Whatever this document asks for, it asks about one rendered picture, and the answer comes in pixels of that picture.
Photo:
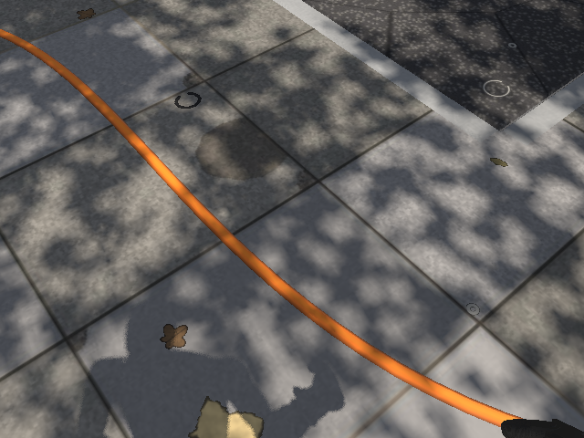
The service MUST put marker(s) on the robot right hand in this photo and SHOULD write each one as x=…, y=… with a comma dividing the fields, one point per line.
x=523, y=428

